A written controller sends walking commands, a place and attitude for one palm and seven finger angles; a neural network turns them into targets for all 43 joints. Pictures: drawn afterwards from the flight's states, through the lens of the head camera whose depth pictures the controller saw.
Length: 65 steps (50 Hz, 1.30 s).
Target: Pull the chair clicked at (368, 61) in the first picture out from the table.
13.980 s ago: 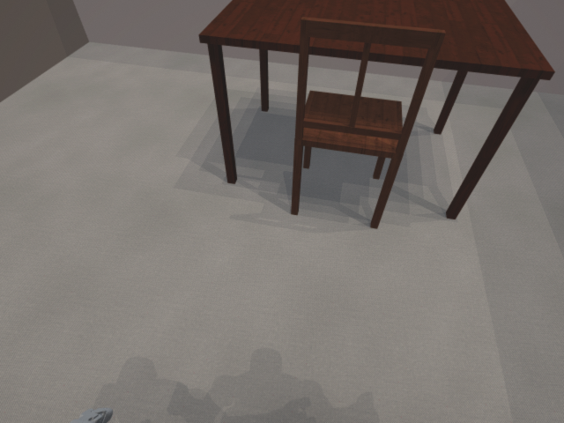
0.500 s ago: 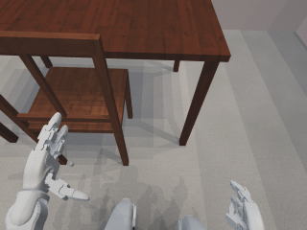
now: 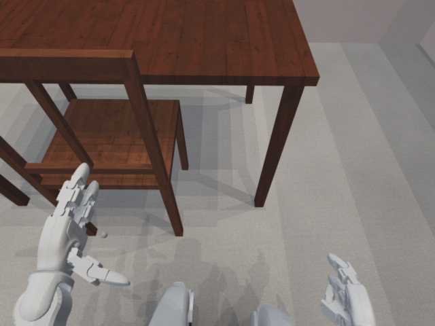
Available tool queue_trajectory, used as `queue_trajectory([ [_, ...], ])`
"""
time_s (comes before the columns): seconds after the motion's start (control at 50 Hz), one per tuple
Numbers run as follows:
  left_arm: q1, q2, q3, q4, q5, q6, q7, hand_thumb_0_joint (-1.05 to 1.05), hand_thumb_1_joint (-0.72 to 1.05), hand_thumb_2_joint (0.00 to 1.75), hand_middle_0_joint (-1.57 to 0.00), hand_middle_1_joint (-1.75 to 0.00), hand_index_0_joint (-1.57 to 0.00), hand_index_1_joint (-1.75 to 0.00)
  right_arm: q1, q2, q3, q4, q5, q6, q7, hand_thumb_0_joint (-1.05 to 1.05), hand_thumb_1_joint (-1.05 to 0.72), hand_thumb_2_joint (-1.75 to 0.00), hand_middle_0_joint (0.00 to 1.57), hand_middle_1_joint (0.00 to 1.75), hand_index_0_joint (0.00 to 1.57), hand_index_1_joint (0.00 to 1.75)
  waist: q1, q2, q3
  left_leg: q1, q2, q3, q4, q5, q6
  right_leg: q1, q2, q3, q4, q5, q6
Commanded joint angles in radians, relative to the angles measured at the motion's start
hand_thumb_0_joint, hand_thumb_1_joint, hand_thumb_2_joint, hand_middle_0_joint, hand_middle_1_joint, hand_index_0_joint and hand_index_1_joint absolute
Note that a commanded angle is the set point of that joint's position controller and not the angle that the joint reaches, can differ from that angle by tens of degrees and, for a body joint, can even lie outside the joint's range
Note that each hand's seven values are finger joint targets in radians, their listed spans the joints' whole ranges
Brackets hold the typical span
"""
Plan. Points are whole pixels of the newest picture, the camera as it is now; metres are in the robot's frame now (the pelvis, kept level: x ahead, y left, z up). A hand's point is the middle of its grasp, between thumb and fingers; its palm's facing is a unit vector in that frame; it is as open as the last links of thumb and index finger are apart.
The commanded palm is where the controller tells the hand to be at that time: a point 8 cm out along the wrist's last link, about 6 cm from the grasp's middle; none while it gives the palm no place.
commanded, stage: aim the fingers beside a spindle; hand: left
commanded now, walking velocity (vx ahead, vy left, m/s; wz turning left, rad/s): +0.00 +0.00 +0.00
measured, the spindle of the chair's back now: (64, 129) +0.51 +0.40 +0.01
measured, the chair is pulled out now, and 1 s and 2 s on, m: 0.00 0.00 0.00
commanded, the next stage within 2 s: none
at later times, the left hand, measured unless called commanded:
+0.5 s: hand (125, 216) +0.29 +0.19 +0.04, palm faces +0.05 -1.00 -0.05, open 16.9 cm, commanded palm +0.27 +0.24 +0.04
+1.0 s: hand (137, 197) +0.34 +0.18 +0.02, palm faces +0.05 -1.00 -0.04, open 16.9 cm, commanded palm +0.31 +0.23 +0.02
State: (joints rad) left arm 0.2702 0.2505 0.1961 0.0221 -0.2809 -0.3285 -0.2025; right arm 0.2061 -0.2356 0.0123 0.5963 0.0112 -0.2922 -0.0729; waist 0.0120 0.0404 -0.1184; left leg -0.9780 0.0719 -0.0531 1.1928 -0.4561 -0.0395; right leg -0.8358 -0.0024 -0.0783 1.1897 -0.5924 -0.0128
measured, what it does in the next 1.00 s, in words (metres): stands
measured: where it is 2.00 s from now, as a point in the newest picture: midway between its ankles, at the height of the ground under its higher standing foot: outside the picture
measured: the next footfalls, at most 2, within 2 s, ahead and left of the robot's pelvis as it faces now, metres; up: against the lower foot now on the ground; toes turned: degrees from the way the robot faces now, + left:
none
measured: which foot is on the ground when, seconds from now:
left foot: down 0.00-1.00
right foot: down 0.00-1.00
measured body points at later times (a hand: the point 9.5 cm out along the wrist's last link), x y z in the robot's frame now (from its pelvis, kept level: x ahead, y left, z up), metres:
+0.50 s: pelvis +0.00 +0.01 -0.01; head +0.07 +0.01 +0.44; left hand +0.28 +0.24 +0.05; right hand +0.18 -0.23 -0.09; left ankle +0.07 +0.14 -0.64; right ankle +0.00 -0.11 -0.64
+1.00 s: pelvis +0.00 +0.01 -0.02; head +0.09 +0.02 +0.42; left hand +0.33 +0.23 +0.03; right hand +0.16 -0.24 -0.11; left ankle +0.07 +0.14 -0.64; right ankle +0.00 -0.11 -0.64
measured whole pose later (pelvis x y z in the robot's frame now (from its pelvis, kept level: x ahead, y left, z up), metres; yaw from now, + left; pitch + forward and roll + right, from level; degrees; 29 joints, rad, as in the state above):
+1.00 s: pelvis +0.00 +0.01 -0.02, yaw -1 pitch +18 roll -2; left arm -0.10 0.22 0.16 0.33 -0.18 -0.37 -0.10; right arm 0.19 -0.23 0.00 0.64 -0.01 -0.22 -0.05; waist -0.01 0.03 -0.15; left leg -1.12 0.07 -0.04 1.27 -0.48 -0.03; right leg -0.98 -0.01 -0.06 1.27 -0.62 0.00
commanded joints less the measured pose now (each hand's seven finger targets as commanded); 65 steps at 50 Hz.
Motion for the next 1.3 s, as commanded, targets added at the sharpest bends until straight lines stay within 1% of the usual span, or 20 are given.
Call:
queue_trajectory([
  [0.0,-0.078,0.153,0.094,-0.211,-0.014,-0.064,0.004,0.0,-0.5,0.3,-0.06,-0.08,-0.06,-0.08,-0.043,-0.125,-0.049,-0.148,0.004,-0.06,-0.013,0.0,-0.9,-0.9,0.2,0.3,0.2,0.3,0.0,0.009,-0.228,0.232,-0.066,0.018,-0.147,0.12,0.053,0.05,0.038,0.07,-0.232,0.193,0.002],
  [0.06,-0.141,0.117,0.047,-0.187,-0.003,-0.065,0.008,0.0,-0.5,0.3,-0.06,-0.08,-0.06,-0.08,-0.042,-0.127,-0.046,-0.142,0.002,-0.065,-0.013,0.0,-0.9,-0.9,0.2,0.3,0.2,0.3,-0.023,-0.003,-0.205,0.221,-0.066,0.012,-0.138,0.09,0.052,0.009,0.036,0.063,-0.225,0.169,0.006],
  [0.16,-0.176,0.113,0.036,-0.174,0.013,-0.072,0.022,0.0,-0.5,0.3,-0.06,-0.08,-0.06,-0.08,-0.044,-0.129,-0.048,-0.139,-0.002,-0.069,-0.011,0.0,-0.9,-0.9,0.2,0.3,0.2,0.3,-0.01,0.014,-0.244,0.236,-0.066,0.008,-0.139,0.098,0.052,-0.002,0.037,0.052,-0.203,0.178,-0.001],
  [0.28,-0.248,0.109,0.024,-0.159,0.044,-0.06,0.062,0.0,-0.5,0.3,-0.06,-0.08,-0.06,-0.08,-0.046,-0.128,-0.049,-0.136,-0.008,-0.052,-0.005,0.0,-0.9,-0.9,0.2,0.3,0.2,0.3,-0.016,0.015,-0.271,0.243,-0.064,0.008,-0.136,0.113,0.051,-0.018,0.038,0.04,-0.184,0.202,0.0],
  [0.34,-0.208,0.106,0.031,-0.146,0.054,-0.061,0.082,0.0,-0.5,0.3,-0.06,-0.08,-0.06,-0.08,-0.04,-0.124,-0.052,-0.136,-0.01,-0.043,0.002,0.0,-0.9,-0.9,0.2,0.3,0.2,0.3,-0.001,0.02,-0.3,0.262,-0.062,0.011,-0.138,0.143,0.049,-0.004,0.039,0.034,-0.173,0.236,-0.004],
  [0.36,-0.218,0.086,0.01,-0.148,0.056,-0.061,0.082,0.0,-0.5,0.3,-0.06,-0.08,-0.06,-0.08,-0.042,-0.123,-0.051,-0.14,-0.012,-0.039,0.006,0.0,-0.9,-0.9,0.2,0.3,0.2,0.3,-0.008,0.011,-0.303,0.257,-0.065,0.013,-0.134,0.148,0.05,-0.001,0.037,0.033,-0.171,0.247,-0.001],
  [0.4,-0.256,0.116,0.038,-0.112,0.062,-0.062,0.09,0.0,-0.5,0.3,-0.06,-0.08,-0.06,-0.08,-0.039,-0.128,-0.051,-0.13,-0.015,-0.031,0.004,0.0,-0.9,-0.9,0.2,0.3,0.2,0.3,-0.014,-0.026,-0.288,0.224,-0.063,0.009,-0.127,0.132,0.052,-0.008,0.042,0.037,-0.171,0.227,-0.001],
  [0.46,-0.322,0.109,0.035,-0.077,0.062,-0.073,0.089,0.0,-0.5,0.3,-0.06,-0.08,-0.06,-0.08,-0.048,-0.127,-0.05,-0.123,-0.013,-0.021,0.004,0.0,-0.9,-0.9,0.2,0.3,0.2,0.3,-0.023,-0.011,-0.266,0.207,-0.064,0.016,-0.121,0.096,0.051,-0.034,0.038,0.044,-0.177,0.19,0.0],
  [0.58,-0.39,0.069,-0.02,-0.069,0.071,-0.091,0.079,0.0,-0.5,0.3,-0.06,-0.08,-0.06,-0.08,-0.035,-0.128,-0.054,-0.112,-0.015,-0.021,0.005,0.0,-0.9,-0.9,0.2,0.3,0.2,0.3,-0.028,0.023,-0.34,0.256,-0.061,0.009,-0.108,0.148,0.049,-0.041,0.038,0.037,-0.151,0.248,-0.005],
  [0.74,-0.448,0.11,0.036,0.033,0.083,-0.086,0.104,0.0,-0.5,0.3,-0.06,-0.08,-0.06,-0.08,-0.034,-0.131,-0.055,-0.099,-0.017,0.008,0.01,0.0,-0.9,-0.9,0.2,0.3,0.2,0.3,-0.02,-0.011,-0.321,0.207,-0.062,0.015,-0.098,0.129,0.047,-0.057,0.038,0.04,-0.144,0.231,-0.004],
  [0.78,-0.496,0.097,0.026,0.033,0.086,-0.099,0.108,0.0,-0.5,0.3,-0.06,-0.08,-0.06,-0.08,-0.033,-0.129,-0.056,-0.096,-0.02,0.012,0.011,0.0,-0.9,-0.9,0.2,0.3,0.2,0.3,-0.025,-0.01,-0.344,0.214,-0.061,0.014,-0.091,0.132,0.048,-0.064,0.039,0.04,-0.136,0.234,-0.003],
  [0.8,-0.507,0.11,0.03,0.032,0.091,-0.105,0.111,0.0,-0.5,0.3,-0.06,-0.08,-0.06,-0.08,-0.031,-0.133,-0.057,-0.097,-0.021,0.012,0.01,0.0,-0.9,-0.9,0.2,0.3,0.2,0.3,-0.027,0.0,-0.354,0.214,-0.061,0.013,-0.088,0.135,0.05,-0.064,0.04,0.042,-0.133,0.233,-0.006],
  [0.82,-0.52,0.087,0.008,0.035,0.093,-0.111,0.11,0.0,-0.5,0.3,-0.06,-0.08,-0.06,-0.08,-0.033,-0.127,-0.056,-0.094,-0.02,0.013,0.013,0.0,-0.9,-0.9,0.2,0.3,0.2,0.3,-0.026,0.028,-0.357,0.228,-0.061,0.014,-0.087,0.14,0.047,-0.077,0.039,0.042,-0.129,0.239,-0.007],
  [0.9,-0.554,0.101,0.015,0.094,0.098,-0.114,0.104,0.0,-0.5,0.3,-0.06,-0.08,-0.06,-0.08,-0.017,-0.137,-0.059,-0.082,-0.022,0.022,0.012,0.0,-0.9,-0.9,0.2,0.3,0.2,0.3,-0.039,-0.006,-0.363,0.207,-0.059,0.014,-0.071,0.147,0.05,-0.08,0.042,0.044,-0.123,0.256,-0.006],
  [0.92,-0.576,0.078,-0.007,0.098,0.098,-0.115,0.101,0.0,-0.5,0.3,-0.06,-0.08,-0.06,-0.08,-0.019,-0.133,-0.059,-0.08,-0.02,0.025,0.015,0.0,-0.9,-0.9,0.2,0.3,0.2,0.3,-0.042,0.007,-0.366,0.215,-0.059,0.014,-0.071,0.145,0.048,-0.092,0.039,0.044,-0.121,0.255,-0.005],
  [1.04,-0.558,0.096,0.032,0.151,0.09,-0.118,0.099,0.0,-0.5,0.3,-0.06,-0.08,-0.06,-0.08,-0.011,-0.134,-0.064,-0.079,-0.022,0.045,0.019,0.0,-0.9,-0.9,0.2,0.3,0.2,0.3,-0.028,-0.019,-0.387,0.196,-0.06,0.023,-0.057,0.175,0.047,-0.072,0.039,0.049,-0.109,0.297,-0.003],
  [1.08,-0.638,0.092,0.014,0.14,0.097,-0.131,0.103,0.0,-0.5,0.3,-0.06,-0.08,-0.06,-0.08,-0.016,-0.133,-0.063,-0.073,-0.02,0.049,0.02,0.0,-0.9,-0.9,0.2,0.3,0.2,0.3,-0.044,0.006,-0.371,0.188,-0.059,0.021,-0.051,0.141,0.047,-0.107,0.037,0.051,-0.109,0.259,-0.002],
  [1.12,-0.654,0.115,0.04,0.153,0.103,-0.142,0.113,0.0,-0.5,0.3,-0.06,-0.08,-0.06,-0.08,-0.012,-0.137,-0.065,-0.069,-0.023,0.052,0.019,0.0,-0.9,-0.9,0.2,0.3,0.2,0.3,-0.037,-0.001,-0.394,0.188,-0.058,0.017,-0.048,0.14,0.046,-0.113,0.039,0.05,-0.1,0.251,-0.005],
  [1.14,-0.638,0.102,0.033,0.172,0.104,-0.143,0.113,0.0,-0.5,0.3,-0.06,-0.08,-0.06,-0.08,-0.012,-0.136,-0.065,-0.07,-0.025,0.054,0.021,0.0,-0.9,-0.9,0.2,0.3,0.2,0.3,-0.037,0.002,-0.393,0.19,-0.058,0.017,-0.047,0.14,0.046,-0.119,0.039,0.048,-0.099,0.25,-0.005],
  [1.28,-0.766,0.088,0.009,0.227,0.116,-0.157,0.122,0.0,-0.5,0.3,-0.06,-0.08,-0.06,-0.08,-0.003,-0.141,-0.067,-0.054,-0.025,0.066,0.022,0.0,-0.9,-0.9,0.2,0.3,0.2,0.3,-0.058,0.007,-0.407,0.179,-0.057,0.012,-0.029,0.111,0.046,-0.167,0.038,0.048,-0.088,0.217,-0.005],
])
